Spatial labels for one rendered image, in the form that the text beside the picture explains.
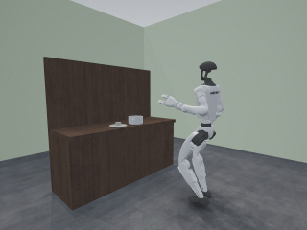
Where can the robot right upper arm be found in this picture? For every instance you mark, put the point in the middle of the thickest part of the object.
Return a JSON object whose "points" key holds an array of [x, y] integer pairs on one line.
{"points": [[220, 104]]}

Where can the robot right forearm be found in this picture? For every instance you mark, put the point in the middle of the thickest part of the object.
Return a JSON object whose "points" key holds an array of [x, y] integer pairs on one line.
{"points": [[216, 116]]}

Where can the pot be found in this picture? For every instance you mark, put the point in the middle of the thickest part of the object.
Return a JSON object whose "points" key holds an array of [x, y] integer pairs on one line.
{"points": [[135, 120]]}

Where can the table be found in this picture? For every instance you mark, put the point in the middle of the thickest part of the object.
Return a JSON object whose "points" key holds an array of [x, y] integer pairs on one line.
{"points": [[89, 158]]}

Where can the left robot hand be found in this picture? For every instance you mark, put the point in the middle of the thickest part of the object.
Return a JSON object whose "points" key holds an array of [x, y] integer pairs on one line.
{"points": [[170, 100]]}

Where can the robot right foot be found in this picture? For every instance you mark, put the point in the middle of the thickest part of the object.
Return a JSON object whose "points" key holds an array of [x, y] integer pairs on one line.
{"points": [[207, 193]]}

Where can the robot left forearm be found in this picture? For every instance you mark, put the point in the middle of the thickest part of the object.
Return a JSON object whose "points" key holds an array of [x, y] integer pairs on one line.
{"points": [[194, 110]]}

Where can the robot left upper arm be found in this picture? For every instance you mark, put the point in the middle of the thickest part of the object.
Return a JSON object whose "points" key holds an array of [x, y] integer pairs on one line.
{"points": [[200, 94]]}

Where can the robot left thigh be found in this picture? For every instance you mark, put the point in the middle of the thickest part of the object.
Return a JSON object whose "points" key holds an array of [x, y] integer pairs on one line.
{"points": [[196, 138]]}

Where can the lid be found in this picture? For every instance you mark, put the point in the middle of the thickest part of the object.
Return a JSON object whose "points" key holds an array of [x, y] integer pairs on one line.
{"points": [[121, 125]]}

